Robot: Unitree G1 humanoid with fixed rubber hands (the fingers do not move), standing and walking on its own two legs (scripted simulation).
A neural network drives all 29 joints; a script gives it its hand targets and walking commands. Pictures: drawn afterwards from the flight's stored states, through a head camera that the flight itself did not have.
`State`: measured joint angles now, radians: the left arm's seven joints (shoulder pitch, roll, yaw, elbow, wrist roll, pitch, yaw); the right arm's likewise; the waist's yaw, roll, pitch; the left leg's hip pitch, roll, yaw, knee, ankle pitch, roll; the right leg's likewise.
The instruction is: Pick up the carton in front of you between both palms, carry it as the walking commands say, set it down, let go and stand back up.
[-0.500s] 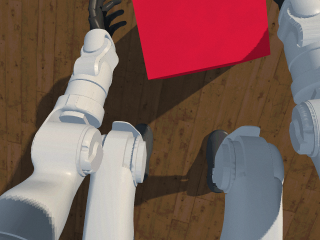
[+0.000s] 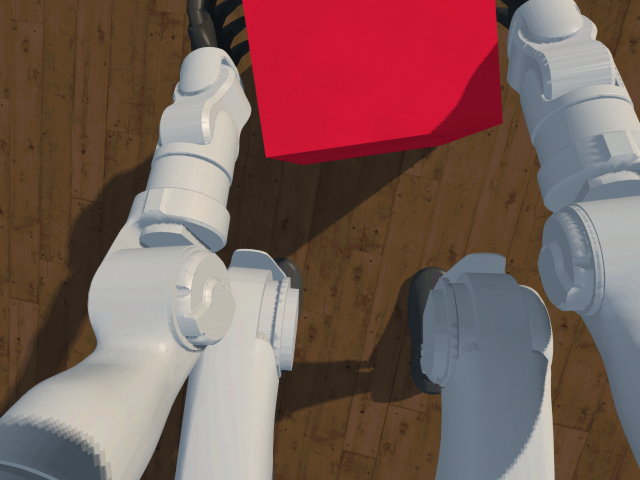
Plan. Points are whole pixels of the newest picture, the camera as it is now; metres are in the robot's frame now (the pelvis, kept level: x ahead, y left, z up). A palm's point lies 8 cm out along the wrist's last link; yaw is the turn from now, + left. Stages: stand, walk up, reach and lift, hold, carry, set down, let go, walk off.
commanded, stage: reach and lift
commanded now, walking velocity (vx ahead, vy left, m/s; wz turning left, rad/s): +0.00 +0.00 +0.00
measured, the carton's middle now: (364, 63) +0.53 -0.04 -0.24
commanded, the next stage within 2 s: none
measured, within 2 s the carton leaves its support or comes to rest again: neither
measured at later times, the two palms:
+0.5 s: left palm (108, 37) +0.48 +0.10 +0.03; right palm out of the picture +0.49 -0.20 +0.03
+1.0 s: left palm out of the picture +0.46 +0.11 +0.19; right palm out of the picture +0.45 -0.19 +0.17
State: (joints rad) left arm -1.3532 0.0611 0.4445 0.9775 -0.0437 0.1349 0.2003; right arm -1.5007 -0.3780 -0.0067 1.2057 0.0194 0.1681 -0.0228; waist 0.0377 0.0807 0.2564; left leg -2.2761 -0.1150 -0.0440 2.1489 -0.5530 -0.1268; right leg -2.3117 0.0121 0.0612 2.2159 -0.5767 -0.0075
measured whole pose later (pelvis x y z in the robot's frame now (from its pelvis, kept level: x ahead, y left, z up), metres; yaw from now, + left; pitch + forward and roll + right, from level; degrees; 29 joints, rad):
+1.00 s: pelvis +0.04 +0.01 +0.22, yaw -7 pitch +35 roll +1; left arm -0.70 -0.15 0.47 0.57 0.15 0.30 0.11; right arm -0.79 -0.03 -0.30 0.74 -0.18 0.35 -0.03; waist 0.03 0.03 -0.23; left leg -1.56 -0.11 -0.11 1.46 -0.51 -0.07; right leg -1.59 0.09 0.11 1.47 -0.49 0.04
